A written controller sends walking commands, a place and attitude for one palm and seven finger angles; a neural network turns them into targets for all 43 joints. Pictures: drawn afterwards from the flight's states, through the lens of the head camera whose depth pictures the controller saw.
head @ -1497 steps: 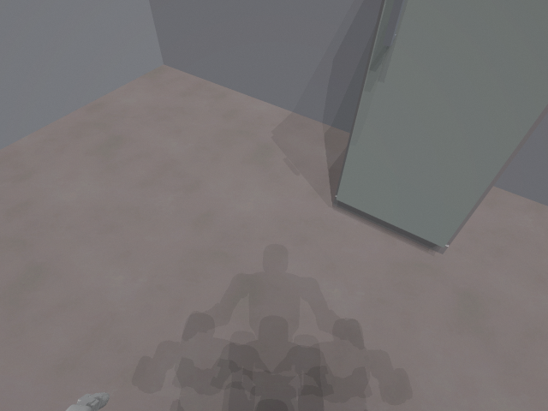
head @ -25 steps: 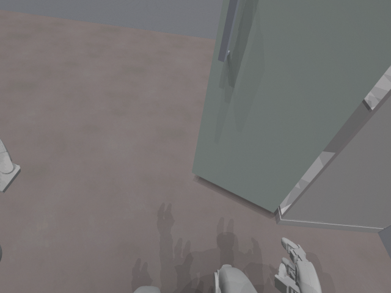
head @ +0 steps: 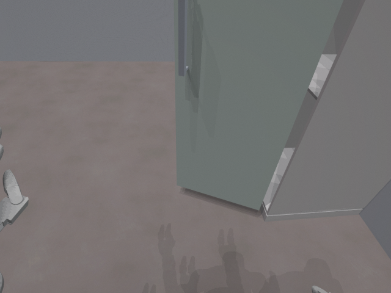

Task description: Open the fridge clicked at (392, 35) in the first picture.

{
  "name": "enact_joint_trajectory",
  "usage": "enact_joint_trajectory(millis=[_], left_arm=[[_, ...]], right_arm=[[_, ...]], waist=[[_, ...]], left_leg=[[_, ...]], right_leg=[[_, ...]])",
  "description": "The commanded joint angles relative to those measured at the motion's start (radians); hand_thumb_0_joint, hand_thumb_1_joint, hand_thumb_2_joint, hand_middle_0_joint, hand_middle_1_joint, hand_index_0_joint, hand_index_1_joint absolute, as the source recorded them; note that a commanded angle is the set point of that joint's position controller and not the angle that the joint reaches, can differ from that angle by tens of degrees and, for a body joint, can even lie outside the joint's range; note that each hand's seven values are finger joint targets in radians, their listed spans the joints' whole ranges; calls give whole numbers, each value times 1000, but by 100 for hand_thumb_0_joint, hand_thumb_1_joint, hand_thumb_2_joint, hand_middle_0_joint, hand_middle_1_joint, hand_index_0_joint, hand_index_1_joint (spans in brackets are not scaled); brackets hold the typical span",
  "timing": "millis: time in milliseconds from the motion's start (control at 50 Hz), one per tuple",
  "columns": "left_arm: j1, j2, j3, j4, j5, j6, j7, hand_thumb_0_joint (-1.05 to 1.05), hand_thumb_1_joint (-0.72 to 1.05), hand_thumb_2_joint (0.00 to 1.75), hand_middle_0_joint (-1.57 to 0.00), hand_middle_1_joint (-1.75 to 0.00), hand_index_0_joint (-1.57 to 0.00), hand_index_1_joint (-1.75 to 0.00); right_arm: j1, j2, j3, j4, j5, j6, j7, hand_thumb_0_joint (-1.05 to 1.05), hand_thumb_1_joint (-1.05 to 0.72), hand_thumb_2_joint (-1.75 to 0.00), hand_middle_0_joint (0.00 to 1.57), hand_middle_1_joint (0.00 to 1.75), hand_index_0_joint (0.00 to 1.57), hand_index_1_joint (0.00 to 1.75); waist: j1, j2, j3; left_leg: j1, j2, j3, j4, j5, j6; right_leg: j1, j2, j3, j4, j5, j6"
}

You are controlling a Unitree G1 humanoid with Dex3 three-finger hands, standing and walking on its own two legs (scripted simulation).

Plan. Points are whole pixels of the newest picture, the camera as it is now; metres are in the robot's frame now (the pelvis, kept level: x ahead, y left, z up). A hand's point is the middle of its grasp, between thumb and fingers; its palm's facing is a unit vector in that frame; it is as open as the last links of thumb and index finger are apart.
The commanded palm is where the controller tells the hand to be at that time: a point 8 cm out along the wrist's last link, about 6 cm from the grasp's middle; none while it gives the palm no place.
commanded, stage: stop stepping back and stand still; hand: left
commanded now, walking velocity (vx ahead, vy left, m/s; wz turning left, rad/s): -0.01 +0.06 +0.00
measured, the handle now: (184, 30) +0.86 +0.11 +0.23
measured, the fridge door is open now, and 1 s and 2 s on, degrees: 65 65 65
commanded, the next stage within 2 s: let the arm hang, fingers relaxed in 0.10 s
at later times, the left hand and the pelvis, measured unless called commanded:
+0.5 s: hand out of the picture +0.08 +0.19 -0.16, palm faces +0.04 -0.98 -0.19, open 7.3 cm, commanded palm none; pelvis +0.01 +0.01 -0.01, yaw +3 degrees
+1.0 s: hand out of the picture +0.03 +0.27 -0.16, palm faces +0.01 -0.96 -0.26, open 7.3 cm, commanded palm none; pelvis -0.01 +0.06 +0.01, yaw +0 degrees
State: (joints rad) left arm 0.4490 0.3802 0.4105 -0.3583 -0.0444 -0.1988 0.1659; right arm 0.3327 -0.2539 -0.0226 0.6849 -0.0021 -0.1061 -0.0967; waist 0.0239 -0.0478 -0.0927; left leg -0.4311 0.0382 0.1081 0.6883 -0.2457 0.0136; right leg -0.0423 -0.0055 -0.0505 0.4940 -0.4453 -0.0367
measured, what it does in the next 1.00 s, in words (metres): steps on the spot: left foot, then right foot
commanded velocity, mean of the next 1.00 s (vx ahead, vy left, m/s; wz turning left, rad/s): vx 0.00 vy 0.00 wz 0.00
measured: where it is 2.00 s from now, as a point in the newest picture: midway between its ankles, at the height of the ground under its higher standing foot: outside the picture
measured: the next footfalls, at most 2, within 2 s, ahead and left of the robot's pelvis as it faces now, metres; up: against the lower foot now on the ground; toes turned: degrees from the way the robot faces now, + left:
left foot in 0.04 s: +0.10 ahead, +0.13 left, +0.00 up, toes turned +6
right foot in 0.20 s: +0.00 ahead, -0.09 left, +0.00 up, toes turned -3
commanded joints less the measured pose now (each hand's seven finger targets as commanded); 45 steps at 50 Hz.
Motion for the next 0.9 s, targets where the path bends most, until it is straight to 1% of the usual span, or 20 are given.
enact_joint_trajectory(millis=[0,40,60,80,140,160,180,200,220,240,280,320,360,420,460,480,500,520,640,880], left_arm=[[-161,224,70,-348,10,-67,5,0,90,90,-20,-30,-20,-30],[-126,279,131,-438,7,-96,16,0,90,90,-20,-30,-20,-30],[-61,285,156,-431,5,-100,13,0,90,90,-20,-30,-20,-30],[-61,308,171,-493,5,-93,9,0,90,90,-20,-30,-20,-30],[50,331,252,-492,-1,-91,14,0,90,90,-20,-30,-20,-30],[115,295,238,-448,0,-90,12,0,90,90,-20,-30,-20,-30],[71,4,-274,438,100,123,-135,0,90,90,-20,-30,-20,-30],[26,-17,-301,476,89,198,-149,0,90,90,-20,-30,-20,-30],[-14,-1,-298,474,90,204,-161,0,90,90,-20,-30,-20,-30],[-71,1,-299,509,89,193,-161,0,90,90,-20,-30,-20,-30],[-108,9,-305,604,83,178,-157,0,90,90,-20,-30,-20,-30],[-122,28,-313,721,90,171,-149,0,90,90,-20,-30,-20,-30],[-127,47,-324,834,88,179,-141,0,90,90,-20,-30,-20,-30],[-181,53,-336,984,73,180,-139,0,90,90,-20,-30,-20,-30],[-176,12,-351,1048,58,184,-140,0,90,90,-20,-30,-20,-30],[-149,-39,-366,1086,55,192,-138,0,90,90,-20,-30,-20,-30],[-136,-67,-373,1135,59,201,-137,0,90,90,-20,-30,-20,-30],[-127,-72,-360,1168,65,205,-141,0,90,90,-20,-30,-20,-30],[-161,-27,-368,1328,60,190,-151,0,90,90,-20,-30,-20,-30],[-181,-45,-387,1456,59,197,-146,0,90,90,-20,-30,-20,-30]], right_arm=[[-163,-123,-37,-188,-8,-89,-20,0,-90,-90,20,30,20,30],[-175,-119,-30,-208,-3,-94,-6,0,-90,-90,20,30,20,30],[-168,-80,-13,-185,-18,-100,-5,0,-90,-90,20,30,20,30],[-172,-75,-9,-178,-29,-103,3,0,-90,-90,20,30,20,30],[-180,-72,-9,-172,-14,-112,25,0,-90,-90,20,30,20,30],[-189,-62,-7,-179,-8,-106,27,0,-90,-90,20,30,20,30],[-228,-205,-54,0,-10,-52,93,0,-90,-90,20,30,20,30],[-173,-61,-38,-44,10,8,99,0,-90,-90,20,30,20,30],[-148,-58,-30,-44,7,19,96,0,-90,-90,20,30,20,30],[-130,-92,-35,-25,-5,36,97,0,-90,-90,20,30,20,30],[-132,-94,-24,-38,-16,69,105,0,-90,-90,20,30,20,30],[-176,-99,-29,-38,-24,90,100,0,-90,-90,20,30,20,30],[-194,-78,-28,-20,-28,109,98,0,-90,-90,20,30,20,30],[-110,-62,-24,66,-29,116,96,0,-90,-90,20,30,20,30],[-51,-112,-32,119,-34,100,87,0,-90,-90,20,30,20,30],[-75,-126,-29,134,-31,101,78,0,-90,-90,20,30,20,30],[-114,-104,-21,148,-27,110,77,0,-90,-90,20,30,20,30],[-159,-86,-20,156,-28,114,72,0,-90,-90,20,30,20,30],[-95,-83,-18,243,-13,112,58,0,-90,-90,20,30,20,30],[-84,-79,-11,357,-14,103,66,0,-90,-90,20,30,20,30]], waist=[[-37,122,13],[-26,317,-35],[-25,326,-36],[-24,318,6],[3,314,0],[-3,263,4],[-25,45,16],[-46,-14,-22],[-68,-25,-8],[-57,-138,35],[-36,-307,80],[-12,-386,94],[-3,-303,125],[-47,-133,79],[-53,108,-31],[-35,240,-62],[-22,266,-26],[-12,291,26],[-41,154,14],[-29,61,125]], left_leg=[[377,79,-153,-228,51,94],[435,288,-502,-332,138,207],[376,292,-519,-390,78,215],[246,293,-503,-419,34,204],[28,172,-188,-378,-145,90],[-51,125,-121,-309,-207,56],[-46,55,-51,45,1,0],[-34,44,-53,73,-189,-41],[-4,37,-71,115,-282,-50],[-54,43,-82,162,-231,-42],[-152,13,-76,210,-230,-29],[-162,-11,-64,194,-266,-25],[-112,-30,-34,100,-253,-29],[105,-45,-26,-151,3,-21],[363,77,-133,-184,545,24],[384,157,-194,-177,605,65],[291,163,-175,-215,433,73],[235,127,-153,-228,274,50],[317,100,-117,-229,320,11],[271,101,-136,-388,143,17]], right_leg=[[-341,-88,59,175,313,21],[-456,13,49,408,-66,77],[-436,8,70,451,-132,49],[-374,-10,73,429,-134,38],[-84,1,-22,120,-3,28],[-10,-6,-16,22,75,25],[-155,-211,154,-8,546,-7],[-212,-312,273,-40,590,-54],[-304,-340,277,-81,410,-82],[-285,-306,258,-76,440,-95],[-116,-280,183,-7,859,-122],[-4,-267,146,28,1216,-116],[14,-256,137,30,1278,-98],[-17,-188,89,56,1108,-43],[-145,-115,45,135,728,18],[-179,-84,30,88,417,35],[-130,-65,35,13,205,33],[-126,-69,50,-64,211,23],[-89,-102,56,-125,456,1],[-109,-103,38,-169,267,22]])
